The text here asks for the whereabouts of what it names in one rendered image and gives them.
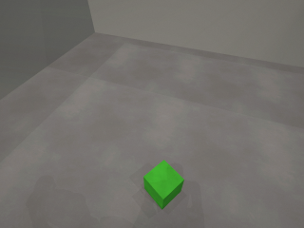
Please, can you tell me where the carton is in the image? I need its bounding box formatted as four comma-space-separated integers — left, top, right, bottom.
143, 160, 184, 209

